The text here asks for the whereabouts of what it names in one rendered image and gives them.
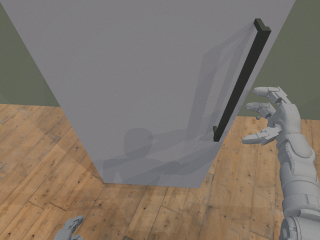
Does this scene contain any robot right upper arm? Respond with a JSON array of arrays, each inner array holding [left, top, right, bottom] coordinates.
[[278, 216, 320, 240]]

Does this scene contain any robot right forearm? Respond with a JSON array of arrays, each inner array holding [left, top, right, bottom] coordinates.
[[276, 133, 320, 222]]

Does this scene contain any fridge door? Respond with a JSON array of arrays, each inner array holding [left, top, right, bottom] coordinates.
[[0, 0, 296, 189]]

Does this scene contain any left robot hand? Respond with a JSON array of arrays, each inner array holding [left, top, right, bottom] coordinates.
[[53, 215, 84, 240]]

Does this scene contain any handle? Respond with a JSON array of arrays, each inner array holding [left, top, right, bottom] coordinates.
[[213, 18, 271, 142]]

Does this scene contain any right robot hand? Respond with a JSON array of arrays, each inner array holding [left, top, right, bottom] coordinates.
[[241, 86, 302, 146]]

